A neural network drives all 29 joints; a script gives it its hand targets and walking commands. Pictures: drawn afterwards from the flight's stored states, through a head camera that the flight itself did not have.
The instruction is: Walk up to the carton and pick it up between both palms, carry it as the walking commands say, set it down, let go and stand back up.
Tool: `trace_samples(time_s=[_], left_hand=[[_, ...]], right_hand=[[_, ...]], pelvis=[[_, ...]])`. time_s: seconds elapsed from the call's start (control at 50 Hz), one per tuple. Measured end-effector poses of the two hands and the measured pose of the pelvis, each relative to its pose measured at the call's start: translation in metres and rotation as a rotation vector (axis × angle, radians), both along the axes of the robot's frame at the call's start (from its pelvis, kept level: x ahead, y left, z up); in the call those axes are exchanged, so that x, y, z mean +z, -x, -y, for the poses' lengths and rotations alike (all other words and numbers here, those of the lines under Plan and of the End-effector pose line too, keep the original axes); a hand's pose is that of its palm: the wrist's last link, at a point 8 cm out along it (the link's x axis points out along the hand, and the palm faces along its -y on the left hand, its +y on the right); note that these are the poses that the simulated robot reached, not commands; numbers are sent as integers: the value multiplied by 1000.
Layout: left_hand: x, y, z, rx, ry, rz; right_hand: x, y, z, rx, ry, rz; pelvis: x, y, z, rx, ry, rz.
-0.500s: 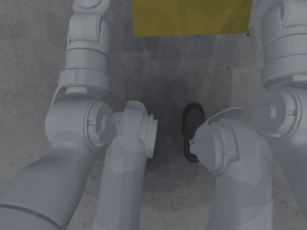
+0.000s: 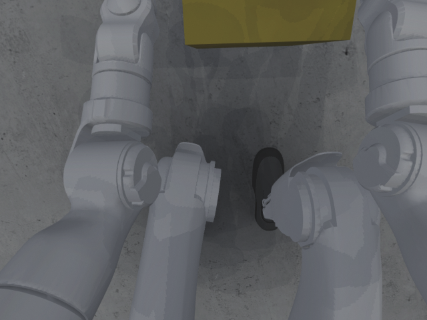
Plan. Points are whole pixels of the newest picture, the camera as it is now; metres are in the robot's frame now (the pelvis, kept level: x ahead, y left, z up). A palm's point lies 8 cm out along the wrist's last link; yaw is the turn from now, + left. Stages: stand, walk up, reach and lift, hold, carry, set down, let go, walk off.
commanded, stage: set down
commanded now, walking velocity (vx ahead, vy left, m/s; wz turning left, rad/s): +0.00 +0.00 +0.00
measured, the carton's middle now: out of the picture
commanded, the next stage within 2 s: none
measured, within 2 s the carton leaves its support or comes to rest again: rests again in 0.38 s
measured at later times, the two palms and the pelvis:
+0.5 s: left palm (120, 21) +0.50 +0.18 -0.19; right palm (374, 11) +0.51 -0.18 -0.18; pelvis -0.02 +0.00 +0.01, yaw +0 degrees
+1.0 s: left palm out of the picture +0.53 +0.19 -0.14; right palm out of the picture +0.53 -0.19 -0.13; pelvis -0.02 +0.01 +0.02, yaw -1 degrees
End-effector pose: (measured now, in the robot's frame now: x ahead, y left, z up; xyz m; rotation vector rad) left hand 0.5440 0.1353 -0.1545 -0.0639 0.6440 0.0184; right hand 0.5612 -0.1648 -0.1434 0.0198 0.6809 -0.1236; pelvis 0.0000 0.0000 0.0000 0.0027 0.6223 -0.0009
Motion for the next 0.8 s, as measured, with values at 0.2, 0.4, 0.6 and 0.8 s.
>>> trace_samples(time_s=[0.2, 0.4, 0.6, 0.8], left_hand=[[1, -1, 0, -27, -33, 7], [-25, 32, -11, -50, -146, -118], [-27, 41, -58, 66, -137, -92], [-6, 20, -49, 24, -129, -85]], right_hand=[[0, 1, 0, 2, 3, 12], [-18, 28, 6, -3, 53, -52], [-27, 46, 21, -43, 96, -79], [-29, 44, 11, -71, 41, -84]], pelvis=[[-1, 1, -1, -1, 1, 14], [6, 5, -3, -12, 0, 48], [2, 27, -3, 5, 16, 103], [-2, 29, -10, 19, 26, 121]])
